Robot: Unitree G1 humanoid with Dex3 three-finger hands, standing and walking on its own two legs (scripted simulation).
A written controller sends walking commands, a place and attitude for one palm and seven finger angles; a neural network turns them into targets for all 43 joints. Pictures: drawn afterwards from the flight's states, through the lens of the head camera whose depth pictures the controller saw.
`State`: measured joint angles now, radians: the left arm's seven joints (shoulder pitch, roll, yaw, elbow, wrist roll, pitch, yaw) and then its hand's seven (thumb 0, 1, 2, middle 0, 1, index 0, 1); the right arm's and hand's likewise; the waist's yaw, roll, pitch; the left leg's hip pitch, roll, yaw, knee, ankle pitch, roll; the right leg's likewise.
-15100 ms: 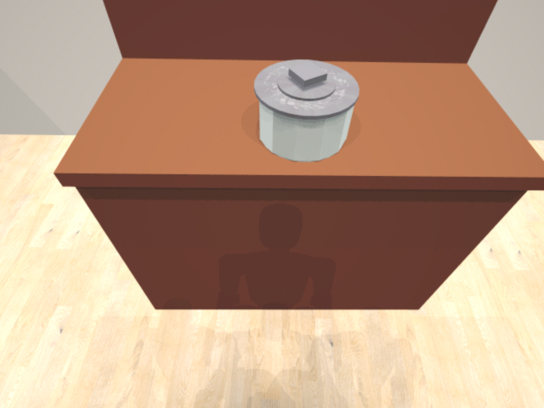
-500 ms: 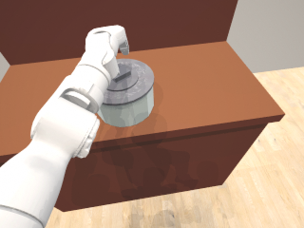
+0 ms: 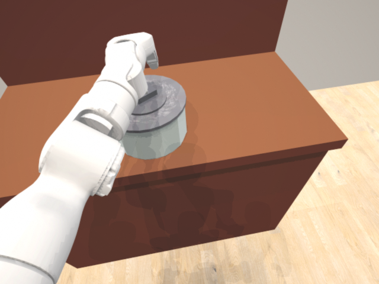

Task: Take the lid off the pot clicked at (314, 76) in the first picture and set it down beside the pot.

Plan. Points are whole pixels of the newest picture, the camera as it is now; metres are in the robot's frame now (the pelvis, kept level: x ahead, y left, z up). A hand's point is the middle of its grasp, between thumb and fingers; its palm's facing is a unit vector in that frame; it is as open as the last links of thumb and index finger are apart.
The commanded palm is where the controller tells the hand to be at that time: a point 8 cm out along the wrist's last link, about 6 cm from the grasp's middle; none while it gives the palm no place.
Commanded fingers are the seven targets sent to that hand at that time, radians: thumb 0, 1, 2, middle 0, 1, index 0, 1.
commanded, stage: lower the open fingers around the knob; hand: left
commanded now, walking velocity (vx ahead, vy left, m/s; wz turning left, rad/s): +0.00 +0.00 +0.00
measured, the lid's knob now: (141, 91) +0.52 +0.08 +0.14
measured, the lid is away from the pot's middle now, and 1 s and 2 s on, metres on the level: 0.00 0.00 0.00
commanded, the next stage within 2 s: none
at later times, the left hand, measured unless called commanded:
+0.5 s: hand (138, 89) +0.49 +0.08 +0.17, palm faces -0.42 -0.12 -0.90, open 10.3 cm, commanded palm +0.51 +0.08 +0.22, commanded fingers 0.00 -0.22 1.21 -0.79 -0.08 -0.79 -0.08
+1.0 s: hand (140, 87) +0.50 +0.08 +0.17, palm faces -0.41 -0.11 -0.91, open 10.3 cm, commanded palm +0.51 +0.07 +0.20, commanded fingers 0.00 -0.22 1.21 -0.79 -0.08 -0.79 -0.08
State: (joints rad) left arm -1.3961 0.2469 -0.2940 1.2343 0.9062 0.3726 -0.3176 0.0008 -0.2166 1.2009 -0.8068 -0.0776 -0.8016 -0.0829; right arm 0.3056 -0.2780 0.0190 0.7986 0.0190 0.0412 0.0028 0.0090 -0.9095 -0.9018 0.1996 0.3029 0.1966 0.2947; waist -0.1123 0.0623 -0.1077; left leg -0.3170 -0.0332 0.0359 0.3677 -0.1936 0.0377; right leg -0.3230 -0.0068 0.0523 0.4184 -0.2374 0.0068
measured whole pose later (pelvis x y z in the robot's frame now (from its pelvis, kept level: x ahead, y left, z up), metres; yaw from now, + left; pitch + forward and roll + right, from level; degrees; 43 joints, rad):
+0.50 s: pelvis +0.00 +0.01 +0.00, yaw +1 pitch +10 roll +0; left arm -1.46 0.23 -0.32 1.36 0.88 0.39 -0.39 0.00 -0.21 1.20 -0.78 -0.07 -0.80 -0.08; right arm 0.30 -0.28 0.02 0.81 0.01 0.01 -0.02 0.01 -0.91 -0.90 0.20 0.30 0.20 0.29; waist -0.14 0.04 -0.10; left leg -0.37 -0.04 0.03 0.39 -0.19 0.05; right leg -0.36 -0.02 0.04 0.42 -0.23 0.02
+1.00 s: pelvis +0.00 +0.01 +0.00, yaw +0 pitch +12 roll +0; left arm -1.49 0.25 -0.31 1.39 0.91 0.40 -0.37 0.00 -0.21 1.20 -0.84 -0.11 -0.80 -0.08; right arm 0.35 -0.29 0.01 0.81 0.00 0.04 -0.01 0.01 -0.91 -0.90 0.20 0.30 0.20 0.29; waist -0.17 0.04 -0.11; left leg -0.43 -0.03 0.04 0.44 -0.22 0.05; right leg -0.42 -0.01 0.05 0.46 -0.25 0.02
